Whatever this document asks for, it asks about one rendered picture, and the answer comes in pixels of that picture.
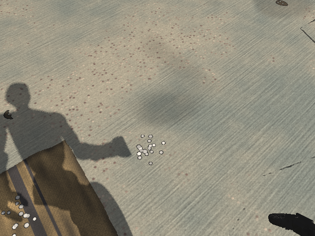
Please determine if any right robot hand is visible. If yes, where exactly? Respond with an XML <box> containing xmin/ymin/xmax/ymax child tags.
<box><xmin>268</xmin><ymin>212</ymin><xmax>315</xmax><ymax>236</ymax></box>

